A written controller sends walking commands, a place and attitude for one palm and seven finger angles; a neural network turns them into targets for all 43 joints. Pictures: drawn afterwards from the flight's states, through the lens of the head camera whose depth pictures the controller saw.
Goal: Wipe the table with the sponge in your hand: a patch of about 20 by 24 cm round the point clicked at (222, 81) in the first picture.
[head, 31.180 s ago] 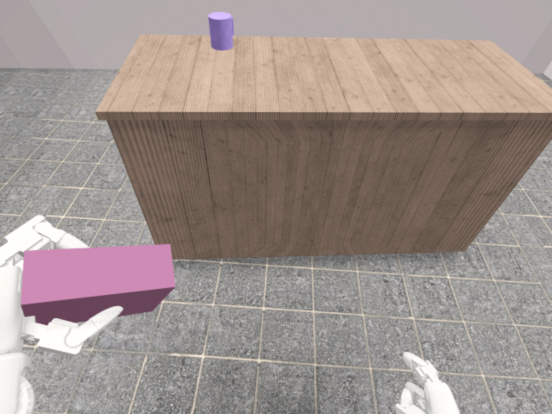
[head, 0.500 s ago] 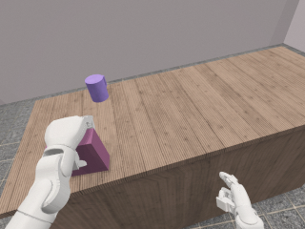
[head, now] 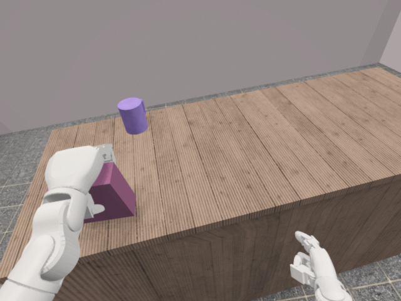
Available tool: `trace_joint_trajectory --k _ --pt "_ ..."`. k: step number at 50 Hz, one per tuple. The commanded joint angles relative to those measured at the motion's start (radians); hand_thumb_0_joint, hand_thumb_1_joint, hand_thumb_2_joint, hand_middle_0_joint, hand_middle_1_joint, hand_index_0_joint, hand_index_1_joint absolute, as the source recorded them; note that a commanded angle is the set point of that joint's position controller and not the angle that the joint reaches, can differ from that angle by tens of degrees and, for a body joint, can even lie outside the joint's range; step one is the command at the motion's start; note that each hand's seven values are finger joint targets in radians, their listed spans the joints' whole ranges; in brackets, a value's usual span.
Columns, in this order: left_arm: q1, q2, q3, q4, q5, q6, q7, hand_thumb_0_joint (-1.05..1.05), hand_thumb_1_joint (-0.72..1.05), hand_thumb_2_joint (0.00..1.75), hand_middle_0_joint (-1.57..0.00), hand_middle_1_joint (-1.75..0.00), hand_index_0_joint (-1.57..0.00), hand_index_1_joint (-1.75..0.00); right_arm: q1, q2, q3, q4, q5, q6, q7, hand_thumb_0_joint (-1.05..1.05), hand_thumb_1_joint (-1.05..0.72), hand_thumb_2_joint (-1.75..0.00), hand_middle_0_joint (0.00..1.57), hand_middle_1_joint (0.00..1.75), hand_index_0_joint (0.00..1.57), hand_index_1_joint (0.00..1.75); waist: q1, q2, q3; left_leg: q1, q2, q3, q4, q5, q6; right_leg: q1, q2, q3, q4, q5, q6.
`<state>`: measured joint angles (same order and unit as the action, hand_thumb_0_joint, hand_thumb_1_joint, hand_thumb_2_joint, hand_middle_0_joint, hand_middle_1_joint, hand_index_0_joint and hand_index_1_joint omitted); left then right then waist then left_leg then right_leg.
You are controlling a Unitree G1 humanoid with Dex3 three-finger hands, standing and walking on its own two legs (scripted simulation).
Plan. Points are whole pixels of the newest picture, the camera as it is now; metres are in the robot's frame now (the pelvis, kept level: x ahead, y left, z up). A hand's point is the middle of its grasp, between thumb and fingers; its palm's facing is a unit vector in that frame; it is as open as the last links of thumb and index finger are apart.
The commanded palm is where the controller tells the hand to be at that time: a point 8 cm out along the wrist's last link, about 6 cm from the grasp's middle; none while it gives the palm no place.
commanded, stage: move the sponge above the wiping area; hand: left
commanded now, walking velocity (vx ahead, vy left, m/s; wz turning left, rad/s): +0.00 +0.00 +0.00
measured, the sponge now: (101, 200) +0.26 +0.27 +0.09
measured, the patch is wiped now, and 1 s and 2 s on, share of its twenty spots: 0.05 0.05 0.15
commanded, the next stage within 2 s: lower the sponge onto the table in 0.14 s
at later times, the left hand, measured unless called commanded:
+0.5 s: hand (83, 174) +0.27 +0.29 +0.15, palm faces +0.17 -0.05 -0.99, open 9.5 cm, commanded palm +0.23 +0.27 +0.21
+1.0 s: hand (84, 186) +0.26 +0.29 +0.13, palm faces +0.10 -0.08 -0.99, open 9.5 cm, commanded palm +0.22 +0.27 +0.19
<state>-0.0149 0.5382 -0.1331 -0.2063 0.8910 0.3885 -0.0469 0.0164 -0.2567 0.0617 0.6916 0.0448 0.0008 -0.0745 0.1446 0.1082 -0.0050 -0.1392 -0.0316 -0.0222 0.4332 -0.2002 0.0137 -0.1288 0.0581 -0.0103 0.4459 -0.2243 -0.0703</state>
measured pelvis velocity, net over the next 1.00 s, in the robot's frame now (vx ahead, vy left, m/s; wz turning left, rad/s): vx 0.00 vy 0.00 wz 0.01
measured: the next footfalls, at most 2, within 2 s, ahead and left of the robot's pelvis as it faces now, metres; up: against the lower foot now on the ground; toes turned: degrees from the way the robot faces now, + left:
none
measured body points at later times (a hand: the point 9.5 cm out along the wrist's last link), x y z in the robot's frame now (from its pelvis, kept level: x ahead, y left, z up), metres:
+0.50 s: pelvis +0.00 +0.00 +0.00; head -0.03 -0.05 +0.45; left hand +0.25 +0.28 +0.21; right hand +0.25 -0.20 -0.07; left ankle +0.03 +0.11 -0.74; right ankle +0.02 -0.08 -0.74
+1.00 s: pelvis +0.00 +0.00 +0.00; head -0.03 -0.05 +0.45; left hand +0.25 +0.29 +0.18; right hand +0.25 -0.19 -0.08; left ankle +0.03 +0.11 -0.74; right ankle +0.02 -0.08 -0.74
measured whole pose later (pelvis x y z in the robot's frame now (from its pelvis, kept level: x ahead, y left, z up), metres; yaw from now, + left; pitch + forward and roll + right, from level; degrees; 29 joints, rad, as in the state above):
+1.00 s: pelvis +0.00 +0.00 +0.00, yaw +0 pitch -4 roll +0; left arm -0.06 0.49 -0.10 -0.07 0.89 0.49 -0.04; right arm 0.00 -0.26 0.07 0.70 0.06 0.02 -0.06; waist 0.12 0.11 -0.01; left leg -0.17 -0.03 -0.03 0.44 -0.19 0.02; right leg -0.15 0.06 -0.02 0.44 -0.22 -0.07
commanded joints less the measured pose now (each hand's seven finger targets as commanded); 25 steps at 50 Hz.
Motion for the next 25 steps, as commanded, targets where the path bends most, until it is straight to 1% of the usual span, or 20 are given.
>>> trace_joint_trajectory --k 1,2,5,6,7,8,9,11,12,13,15,16,17,19,20,21,22,23,24,25 --pt "-0.387 0.233 0.245 -0.093 -0.006 0.079 0.081 0.00 0.10 1.30 -1.20 -1.60 -1.20 -1.60 -0.286 -0.090 -0.030 -0.170 0.021 -0.045 0.006 0.00 -0.90 -0.90 0.20 0.30 0.20 0.30 -0.005 -0.031 -0.125 0.035 -0.007 -0.071 -0.072 0.127 0.005 -0.027 -0.036 0.156 -0.135 0.044 -0.028" --pt "-0.355 0.169 0.193 -0.084 -0.028 0.097 0.063 0.00 0.10 1.30 -1.20 -1.60 -1.20 -1.60 -0.288 -0.088 -0.026 -0.182 0.022 -0.040 0.007 0.00 -0.90 -0.90 0.20 0.30 0.20 0.30 -0.006 -0.034 -0.149 0.022 -0.005 -0.064 -0.073 0.116 0.008 -0.007 -0.045 0.120 -0.127 0.047 -0.017" --pt "-0.265 0.135 0.144 -0.060 -0.040 0.142 0.008 0.00 0.10 1.30 -1.20 -1.60 -1.20 -1.60 -0.284 -0.097 -0.024 -0.190 0.027 -0.023 0.009 0.00 -0.90 -0.90 0.20 0.30 0.20 0.30 -0.019 -0.097 -0.154 0.002 -0.002 -0.056 -0.059 0.127 0.011 -0.003 -0.052 0.111 -0.112 0.105 0.002" --pt "-0.240 0.141 0.151 -0.053 -0.037 0.153 -0.007 0.00 0.10 1.30 -1.20 -1.60 -1.20 -1.60 -0.294 -0.096 -0.020 -0.194 0.034 -0.023 0.009 0.00 -0.90 -0.90 0.20 0.30 0.20 0.30 -0.023 -0.093 -0.143 0.003 0.000 -0.057 -0.063 0.102 0.013 -0.024 -0.045 0.129 -0.119 0.061 -0.003" --pt "-0.246 0.072 0.081 -0.060 -0.043 0.159 -0.028 0.00 0.10 1.30 -1.20 -1.60 -1.20 -1.60 -0.288 -0.092 -0.015 -0.214 0.033 -0.020 0.009 0.00 -0.90 -0.90 0.20 0.30 0.20 0.30 -0.031 -0.110 -0.147 -0.010 0.002 -0.051 -0.057 0.088 0.018 -0.019 -0.051 0.093 -0.113 0.060 0.005" --pt "-0.269 0.106 0.095 -0.080 -0.030 0.153 -0.033 0.00 0.10 1.30 -1.20 -1.60 -1.20 -1.60 -0.280 -0.093 -0.016 -0.207 0.037 -0.021 0.009 0.00 -0.90 -0.90 0.20 0.30 0.20 0.30 -0.037 -0.107 -0.158 -0.001 0.004 -0.054 -0.053 0.078 0.019 -0.033 -0.051 0.099 -0.113 0.042 0.009" --pt "-0.286 0.106 0.083 -0.090 -0.019 0.149 -0.041 0.00 0.10 1.30 -1.20 -1.60 -1.20 -1.60 -0.279 -0.098 -0.017 -0.211 0.030 -0.020 0.008 0.00 -0.90 -0.90 0.20 0.30 0.20 0.30 -0.040 -0.102 -0.168 0.000 0.002 -0.055 -0.050 0.081 0.022 -0.025 -0.049 0.090 -0.105 0.056 0.007" --pt "-0.319 0.199 0.143 -0.172 0.017 0.128 -0.037 0.00 0.10 1.30 -1.20 -1.60 -1.20 -1.60 -0.293 -0.097 -0.018 -0.221 0.024 -0.028 0.003 0.00 -0.90 -0.90 0.20 0.30 0.20 0.30 -0.027 -0.066 -0.224 0.023 -0.001 -0.062 -0.043 0.086 0.026 -0.008 -0.045 0.125 -0.088 0.041 -0.002" --pt "-0.350 0.207 0.145 -0.207 0.034 0.113 -0.036 0.00 0.10 1.30 -1.20 -1.60 -1.20 -1.60 -0.287 -0.092 -0.015 -0.234 0.016 -0.034 0.000 0.00 -0.90 -0.90 0.20 0.30 0.20 0.30 -0.016 -0.047 -0.273 0.029 -0.008 -0.059 -0.034 0.117 0.031 0.027 -0.050 0.107 -0.073 0.067 -0.004" --pt "-0.372 0.266 0.194 -0.206 0.060 0.094 -0.023 0.00 0.10 1.30 -1.20 -1.60 -1.20 -1.60 -0.277 -0.090 -0.016 -0.218 0.010 -0.037 -0.002 0.00 -0.90 -0.90 0.20 0.30 0.20 0.30 -0.014 -0.057 -0.284 0.036 -0.012 -0.064 -0.029 0.148 0.030 0.033 -0.047 0.119 -0.067 0.090 -0.006" --pt "-0.423 0.326 0.245 -0.201 0.093 0.062 0.001 0.00 0.10 1.30 -1.20 -1.60 -1.20 -1.60 -0.266 -0.091 -0.015 -0.202 0.000 -0.033 -0.008 0.00 -0.90 -0.90 0.20 0.30 0.20 0.30 -0.009 -0.043 -0.263 0.040 -0.017 -0.067 -0.035 0.157 0.028 0.029 -0.042 0.124 -0.084 0.075 -0.009" --pt "-0.484 0.389 0.293 -0.246 0.098 0.044 0.023 0.00 0.10 1.30 -1.20 -1.60 -1.20 -1.60 -0.274 -0.097 -0.016 -0.203 -0.002 -0.045 -0.013 0.00 -0.90 -0.90 0.20 0.30 0.20 0.30 -0.003 0.003 -0.266 0.055 -0.014 -0.076 -0.038 0.136 0.028 0.024 -0.033 0.158 -0.090 0.045 -0.024" --pt "-0.494 0.319 0.252 -0.228 0.096 0.029 0.039 0.00 0.10 1.30 -1.20 -1.60 -1.20 -1.60 -0.260 -0.078 -0.016 -0.206 -0.005 -0.053 -0.016 0.00 -0.90 -0.90 0.20 0.30 0.20 0.30 -0.003 0.009 -0.274 0.058 -0.019 -0.070 -0.040 0.160 0.030 0.036 -0.031 0.124 -0.087 0.060 -0.026" --pt "-0.433 0.270 0.240 -0.118 0.063 0.019 0.060 0.00 0.10 1.30 -1.20 -1.60 -1.20 -1.60 -0.241 -0.082 -0.023 -0.176 0.000 -0.057 -0.013 0.00 -0.90 -0.90 0.20 0.30 0.20 0.30 -0.010 -0.010 -0.202 0.056 -0.015 -0.071 -0.047 0.151 0.020 -0.004 -0.033 0.124 -0.118 0.052 -0.025" --pt "-0.423 0.260 0.238 -0.100 0.045 0.024 0.064 0.00 0.10 1.30 -1.20 -1.60 -1.20 -1.60 -0.245 -0.082 -0.026 -0.170 0.006 -0.054 -0.009 0.00 -0.90 -0.90 0.20 0.30 0.20 0.30 -0.010 -0.011 -0.184 0.051 -0.013 -0.069 -0.052 0.139 0.017 -0.010 -0.037 0.130 -0.125 0.045 -0.021" --pt "-0.435 0.289 0.264 -0.077 0.030 0.040 0.066 0.00 0.10 1.30 -1.20 -1.60 -1.20 -1.60 -0.263 -0.090 -0.026 -0.168 0.015 -0.056 -0.008 0.00 -0.90 -0.90 0.20 0.30 0.20 0.30 -0.009 0.010 -0.155 0.041 -0.012 -0.071 -0.057 0.108 0.014 -0.023 -0.037 0.163 -0.134 0.013 -0.031" --pt "-0.430 0.211 0.205 -0.041 0.011 0.059 0.058 0.00 0.10 1.30 -1.20 -1.60 -1.20 -1.60 -0.268 -0.085 -0.024 -0.169 0.015 -0.052 -0.007 0.00 -0.90 -0.90 0.20 0.30 0.20 0.30 -0.013 -0.006 -0.160 0.025 -0.012 -0.061 -0.054 0.110 0.014 -0.007 -0.046 0.134 -0.128 0.034 -0.024" --pt "-0.423 0.215 0.201 -0.024 0.006 0.076 0.053 0.00 0.10 1.30 -1.20 -1.60 -1.20 -1.60 -0.269 -0.089 -0.025 -0.161 0.019 -0.048 -0.003 0.00 -0.90 -0.90 0.20 0.30 0.20 0.30 -0.016 -0.024 -0.145 0.017 -0.010 -0.064 -0.064 0.103 0.010 -0.018 -0.047 0.128 -0.130 0.028 -0.016" --pt "-0.411 0.173 0.159 0.002 -0.005 0.097 0.036 0.00 0.10 1.30 -1.20 -1.60 -1.20 -1.60 -0.275 -0.095 -0.026 -0.166 0.020 -0.042 -0.002 0.00 -0.90 -0.90 0.20 0.30 0.20 0.30 -0.022 -0.035 -0.139 0.004 -0.008 -0.059 -0.062 0.094 0.010 -0.018 -0.052 0.119 -0.130 0.035 -0.011" --pt "-0.389 0.180 0.162 -0.005 -0.010 0.108 0.023 0.00 0.10 1.30 -1.20 -1.60 -1.20 -1.60 -0.274 -0.099 -0.029 -0.169 0.024 -0.038 -0.002 0.00 -0.90 -0.90 0.20 0.30 0.20 0.30 -0.021 -0.042 -0.160 0.004 -0.008 -0.059 -0.060 0.096 0.012 -0.009 -0.055 0.121 -0.123 0.044 -0.006"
